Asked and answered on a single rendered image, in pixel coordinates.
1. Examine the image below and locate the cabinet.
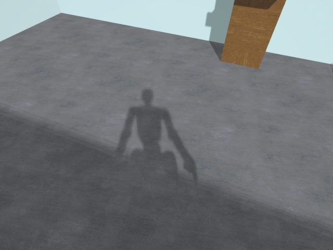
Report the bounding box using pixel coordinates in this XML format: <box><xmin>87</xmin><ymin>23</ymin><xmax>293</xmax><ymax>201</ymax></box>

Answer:
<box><xmin>221</xmin><ymin>0</ymin><xmax>286</xmax><ymax>69</ymax></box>

